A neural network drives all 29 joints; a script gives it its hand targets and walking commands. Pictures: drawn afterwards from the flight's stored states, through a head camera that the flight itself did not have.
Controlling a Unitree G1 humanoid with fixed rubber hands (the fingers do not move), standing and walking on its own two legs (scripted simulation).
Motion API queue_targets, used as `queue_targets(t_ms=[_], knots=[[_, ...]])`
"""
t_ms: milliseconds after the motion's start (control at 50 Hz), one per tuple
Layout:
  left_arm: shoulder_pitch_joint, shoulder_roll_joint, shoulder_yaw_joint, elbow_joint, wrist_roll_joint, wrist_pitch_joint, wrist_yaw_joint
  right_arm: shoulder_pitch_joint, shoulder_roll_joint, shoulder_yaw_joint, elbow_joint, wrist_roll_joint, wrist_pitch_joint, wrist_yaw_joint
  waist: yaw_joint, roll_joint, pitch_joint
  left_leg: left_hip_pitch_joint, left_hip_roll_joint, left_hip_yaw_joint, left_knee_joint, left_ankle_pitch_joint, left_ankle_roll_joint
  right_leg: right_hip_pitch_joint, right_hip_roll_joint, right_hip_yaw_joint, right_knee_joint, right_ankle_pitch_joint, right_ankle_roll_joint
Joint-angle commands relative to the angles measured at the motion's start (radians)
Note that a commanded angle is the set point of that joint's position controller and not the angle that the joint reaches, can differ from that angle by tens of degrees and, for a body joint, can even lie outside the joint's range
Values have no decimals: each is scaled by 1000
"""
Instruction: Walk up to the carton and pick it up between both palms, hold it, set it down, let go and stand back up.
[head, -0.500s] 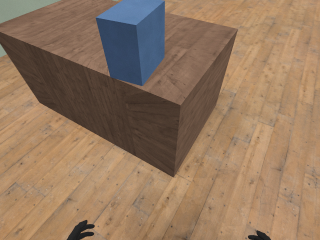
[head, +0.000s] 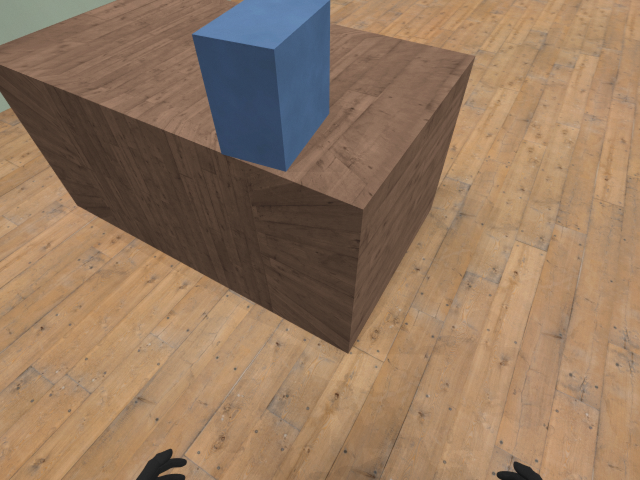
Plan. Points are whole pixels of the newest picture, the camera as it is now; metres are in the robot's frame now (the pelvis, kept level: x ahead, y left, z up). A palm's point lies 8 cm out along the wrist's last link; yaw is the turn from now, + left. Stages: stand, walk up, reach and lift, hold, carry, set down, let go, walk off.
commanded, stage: stand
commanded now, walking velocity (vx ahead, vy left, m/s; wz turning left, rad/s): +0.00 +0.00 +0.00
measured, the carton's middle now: (273, 81) +0.87 +0.15 +0.05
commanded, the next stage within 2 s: none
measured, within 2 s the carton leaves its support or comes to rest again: neither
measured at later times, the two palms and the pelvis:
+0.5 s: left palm out of the picture +0.11 +0.25 -0.10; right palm out of the picture +0.09 -0.25 -0.10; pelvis +0.01 +0.00 +0.00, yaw -1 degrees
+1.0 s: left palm out of the picture +0.11 +0.25 -0.10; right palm out of the picture +0.07 -0.25 -0.11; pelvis +0.00 +0.01 +0.00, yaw -3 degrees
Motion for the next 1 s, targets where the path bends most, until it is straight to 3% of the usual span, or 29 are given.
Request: queue_targets(t_ms=[0,140,240,300,460,740,860,980], knots=[[-1,129,36,-80,-2,-23,3,6,-142,-38,-81,-1,-22,-4,-7,12,-21,-9,78,-97,-130,30,37,-26,-79,97,-132,62,-43],[3,129,33,-73,-1,-23,4,9,-145,-38,-75,1,-21,-4,-7,-1,-17,-23,81,-104,-154,-3,41,-26,-70,95,-128,39,-37],[10,133,31,-69,0,-26,7,9,-146,-35,-73,2,-26,-5,-4,18,-44,-11,88,-99,-139,80,45,3,-76,97,-105,135,-38],[16,125,33,-69,-4,-24,8,9,-147,-40,-73,2,-23,-5,0,-1,-58,15,89,-91,-134,103,43,-3,-74,97,-102,141,-38],[10,127,33,-64,-1,-18,9,11,-147,-38,-70,3,-15,-8,-2,3,7,-10,90,-92,-152,40,46,-37,-70,106,-116,99,-37],[6,134,30,-54,0,-19,13,14,-156,-32,-52,4,-16,-9,-6,4,-58,32,94,-73,-137,117,49,2,-70,121,-109,193,-36],[0,136,29,-57,-4,-15,13,19,-154,-30,-52,5,-12,-9,-9,-14,-32,21,97,-69,-154,55,47,-22,-65,123,-113,137,-38],[9,134,32,-51,-1,-16,10,22,-161,-31,-43,5,-11,-8,-3,10,18,-9,92,-67,-169,-5,40,-46,-61,135,-134,90,-36]])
